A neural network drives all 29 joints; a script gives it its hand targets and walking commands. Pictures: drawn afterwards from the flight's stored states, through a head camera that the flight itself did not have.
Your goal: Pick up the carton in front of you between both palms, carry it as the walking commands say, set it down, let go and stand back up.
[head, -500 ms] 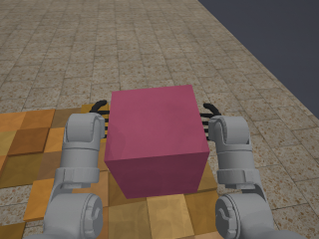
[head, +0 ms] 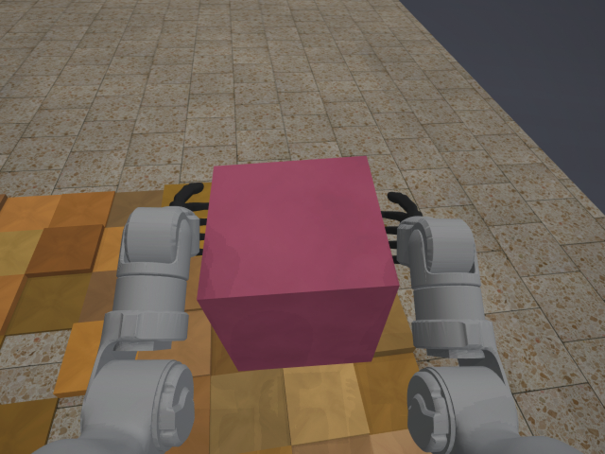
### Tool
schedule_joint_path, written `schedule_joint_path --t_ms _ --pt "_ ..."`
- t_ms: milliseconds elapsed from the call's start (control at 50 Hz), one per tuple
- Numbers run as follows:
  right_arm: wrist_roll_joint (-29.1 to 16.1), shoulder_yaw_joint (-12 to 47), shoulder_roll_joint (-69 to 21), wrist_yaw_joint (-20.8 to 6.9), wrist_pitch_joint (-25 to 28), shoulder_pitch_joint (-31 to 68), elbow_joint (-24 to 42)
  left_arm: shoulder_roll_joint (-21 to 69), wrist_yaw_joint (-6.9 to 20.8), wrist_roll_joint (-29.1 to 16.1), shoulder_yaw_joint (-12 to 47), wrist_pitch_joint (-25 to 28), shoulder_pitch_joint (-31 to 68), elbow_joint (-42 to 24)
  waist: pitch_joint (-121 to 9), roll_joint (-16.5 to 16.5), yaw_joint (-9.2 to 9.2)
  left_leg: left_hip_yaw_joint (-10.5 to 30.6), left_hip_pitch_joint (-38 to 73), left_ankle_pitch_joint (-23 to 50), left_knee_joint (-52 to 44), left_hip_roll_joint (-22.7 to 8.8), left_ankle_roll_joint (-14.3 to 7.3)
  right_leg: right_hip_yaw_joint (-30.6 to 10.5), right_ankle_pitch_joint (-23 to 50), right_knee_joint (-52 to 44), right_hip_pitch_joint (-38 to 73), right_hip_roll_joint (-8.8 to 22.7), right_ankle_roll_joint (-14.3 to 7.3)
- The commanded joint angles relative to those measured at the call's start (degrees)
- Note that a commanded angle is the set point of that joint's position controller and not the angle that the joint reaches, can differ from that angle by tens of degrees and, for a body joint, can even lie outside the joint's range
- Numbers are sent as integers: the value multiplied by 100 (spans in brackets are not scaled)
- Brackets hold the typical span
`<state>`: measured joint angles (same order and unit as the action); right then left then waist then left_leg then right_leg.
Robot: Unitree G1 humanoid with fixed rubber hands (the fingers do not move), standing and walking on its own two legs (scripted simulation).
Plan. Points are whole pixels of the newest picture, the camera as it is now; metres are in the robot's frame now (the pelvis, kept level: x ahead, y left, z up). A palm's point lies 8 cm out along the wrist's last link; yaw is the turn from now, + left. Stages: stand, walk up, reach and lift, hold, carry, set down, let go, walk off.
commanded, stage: carry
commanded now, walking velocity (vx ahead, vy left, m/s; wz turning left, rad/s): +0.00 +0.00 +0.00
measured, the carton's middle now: (298, 270) +0.36 +0.00 +0.03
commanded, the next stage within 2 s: none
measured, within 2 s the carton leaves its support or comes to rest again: neither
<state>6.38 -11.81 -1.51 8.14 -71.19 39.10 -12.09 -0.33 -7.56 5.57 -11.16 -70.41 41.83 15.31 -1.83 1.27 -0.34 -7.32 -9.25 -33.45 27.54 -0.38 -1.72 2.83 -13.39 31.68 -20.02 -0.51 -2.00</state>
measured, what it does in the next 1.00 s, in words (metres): stands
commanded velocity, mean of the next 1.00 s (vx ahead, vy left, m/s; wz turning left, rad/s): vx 0.00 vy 0.00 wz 0.00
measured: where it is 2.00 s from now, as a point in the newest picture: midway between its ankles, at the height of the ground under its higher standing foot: outside the picture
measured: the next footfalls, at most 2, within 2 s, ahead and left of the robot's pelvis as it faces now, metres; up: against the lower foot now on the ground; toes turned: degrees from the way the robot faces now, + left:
none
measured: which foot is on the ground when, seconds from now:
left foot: down 0.00-1.00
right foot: down 0.00-1.00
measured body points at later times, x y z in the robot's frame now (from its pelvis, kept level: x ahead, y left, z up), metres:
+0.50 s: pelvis -0.02 +0.00 +0.00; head -0.02 +0.01 +0.45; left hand +0.34 +0.17 +0.11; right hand +0.35 -0.13 +0.11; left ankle -0.06 +0.09 -0.75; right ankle +0.03 -0.10 -0.73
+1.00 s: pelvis -0.02 +0.00 +0.00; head -0.03 +0.01 +0.45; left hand +0.34 +0.17 +0.12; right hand +0.35 -0.13 +0.11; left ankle -0.06 +0.09 -0.75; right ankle +0.03 -0.10 -0.73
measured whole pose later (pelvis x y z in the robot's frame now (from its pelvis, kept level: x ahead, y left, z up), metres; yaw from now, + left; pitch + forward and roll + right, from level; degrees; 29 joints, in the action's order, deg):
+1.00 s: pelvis -0.02 +0.00 +0.00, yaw +3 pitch +0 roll -1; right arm 7.3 -12.1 -1.4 7.8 -72.0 39.9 -13.4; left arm -0.1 -7.4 6.3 -11.4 -70.8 43.0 17.9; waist -1.6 -0.2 -0.9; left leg -6.1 -6.9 -36.4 24.0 -0.9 -1.3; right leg 4.6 -12.3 32.0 -19.3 -0.4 -1.8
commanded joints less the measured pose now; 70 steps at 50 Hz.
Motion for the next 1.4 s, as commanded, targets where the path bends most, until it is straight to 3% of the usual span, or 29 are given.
schedule_joint_path --t_ms 0,60,100,180,280,340,380,400,420,480,560,580,660,680,700,720,740,780,860,880,900,980,1000,1100,1180,1240,1260,1280,1380 --pt "-2621 3036 -6399 -1586 240 4272 581 6766 1566 -2695 2959 135 4020 -629 -2494 -196 -27 458 715 2618 -178 -551 -61 -655 1920 -177 1173 664 -316" --pt "-2707 3130 -6409 -1591 244 4584 890 6754 1601 -2700 2962 161 4092 -796 -2428 -151 -19 439 755 2439 -190 -562 -45 -619 1685 -192 1087 615 -299" --pt "-2634 3018 -6427 -1613 221 4243 463 6725 1600 -2602 2859 124 3807 -452 -2414 -164 3 522 631 2520 -313 -638 -82 -583 1595 -195 1141 621 -285" --pt "-2638 3037 -6416 -1625 262 4405 735 6778 1651 -2751 2915 160 4121 -683 -2395 -153 -7 418 724 2466 -345 -593 -22 -491 1591 -162 1160 550 -240" --pt "-2534 2953 -6384 -1629 246 4359 605 6794 1648 -2670 2911 163 4061 -542 -2182 -440 -68 381 768 2279 -480 -636 -35 -374 1024 -194 1034 430 -210" --pt "-2582 3037 -6439 -1601 228 4490 685 6925 1656 -2826 2962 184 4328 -708 -2290 -157 -102 395 715 1943 -446 -632 -52 -313 806 -200 1154 346 -199" --pt "-2517 2985 -6301 -1571 233 4386 777 6952 1665 -2853 2967 124 4145 -523 -2325 -219 -143 319 665 2178 -311 -586 -23 -358 1267 -199 1334 445 -213" --pt "-2553 3024 -6362 -1578 213 4404 868 6912 1676 -2836 2988 148 4128 -599 -2429 -151 -15 313 708 1962 -274 -579 -14 -507 1317 -244 1325 551 -222" --pt "-2517 2983 -6323 -1571 222 4489 810 6966 1680 -2843 2963 140 4308 -619 -2350 -344 -48 356 652 1819 -365 -562 -17 -469 1183 -255 1265 523 -248" --pt "-2448 2932 -6295 -1575 199 4273 690 6882 1674 -2800 2959 110 4110 -494 -2247 -184 -62 325 575 1641 -360 -564 -15 -545 1051 -380 1179 606 -205" --pt "-2541 3015 -6394 -1611 210 4457 677 6866 1695 -2807 2947 157 4331 -689 -2210 -290 -88 476 607 1558 -523 -550 -31 -468 640 -323 1182 477 -181" --pt "-2496 2983 -6317 -1593 213 4466 728 6875 1707 -2837 2875 144 4266 -523 -2099 -183 -129 350 618 1798 -452 -562 -36 -264 863 -286 1194 404 -157" --pt "-2532 2985 -6398 -1594 192 4369 632 6842 1705 -2748 2799 133 4097 -426 -2141 -141 -119 437 492 1428 -537 -605 -37 -356 661 -311 1239 416 -156" --pt "-2542 3019 -6401 -1584 207 4540 741 6862 1709 -2824 2883 146 4350 -640 -2100 -298 -86 414 431 1515 -442 -579 -38 -404 885 -298 1269 451 -209" --pt "-2512 2968 -6319 -1570 200 4451 659 6869 1705 -2765 2794 118 4087 -333 -2095 -234 -57 379 383 1590 -423 -558 -24 -430 999 -285 1305 522 -221" --pt "-2542 2958 -6359 -1578 209 4457 575 6783 1692 -2760 2811 131 4244 -524 -2185 -224 -130 333 418 1495 -369 -527 -35 -383 855 -328 1368 502 -239" --pt "-2538 2954 -6382 -1609 175 4367 525 6750 1681 -2755 2779 126 4162 -444 -2202 -55 -114 350 367 1375 -371 -486 -31 -551 755 -392 1440 585 -236" --pt "-2559 2965 -6400 -1594 181 4388 544 6829 1688 -2785 2767 116 4212 -428 -2253 -94 -89 382 522 1363 -395 -417 -30 -792 375 -583 1299 712 -242" --pt "-2602 2938 -6399 -1570 205 4586 668 6852 1660 -2778 2756 141 4256 -483 -2142 -83 -27 477 520 1527 -514 -541 -48 -527 797 -360 1210 534 -178" --pt "-2648 2996 -6453 -1560 198 4571 658 6829 1648 -2740 2757 144 4213 -559 -2120 -45 -25 566 432 1427 -670 -576 -49 -573 503 -361 1153 531 -186" --pt "-2595 2874 -6418 -1557 185 4576 550 6820 1649 -2705 2685 104 4276 -462 -2096 -288 -45 593 397 1231 -688 -652 -86 -380 381 -332 1216 419 -172" --pt "-2592 2929 -6432 -1590 199 4468 491 6821 1656 -2672 2678 113 4054 -290 -2124 -214 -77 430 452 2090 -522 -605 -15 -359 1299 -139 1264 446 -225" --pt "-2625 2925 -6456 -1593 198 4486 542 6825 1665 -2750 2760 135 4266 -602 -2290 -153 -111 415 580 2187 -437 -558 -9 -376 1218 -94 1340 463 -222" --pt "-2526 2790 -6388 -1582 213 4342 466 6913 1626 -2790 2799 115 4297 -420 -2374 -324 -18 325 779 2762 -188 -621 35 -366 1859 24 1169 509 -272" --pt "-2555 2853 -6364 -1561 196 4410 620 6922 1636 -2913 2810 115 4401 -610 -2400 -187 -77 301 699 2524 -175 -605 33 -345 1709 43 1207 506 -248" --pt "-2535 2876 -6310 -1570 186 4445 603 6943 1653 -2898 2900 89 4451 -648 -2356 -402 -102 363 701 2023 -261 -642 -7 -296 987 5 1121 391 -213" --pt "-2587 2979 -6379 -1558 189 4642 877 7001 1639 -2856 2870 89 4485 -716 -2276 -262 -83 361 579 1859 -248 -687 -12 -276 994 -32 1102 438 -209" --pt "-2556 2934 -6346 -1550 162 4594 690 6985 1631 -2824 2835 77 4335 -477 -2281 -184 -98 343 602 1918 -219 -633 7 -369 1138 -86 1139 452 -216" --pt "-2560 3033 -6398 -1564 136 4480 661 6917 1624 -2773 2843 50 4252 -524 -2471 -122 -68 301 630 1877 -105 -527 54 -560 1458 -158 1282 622 -306"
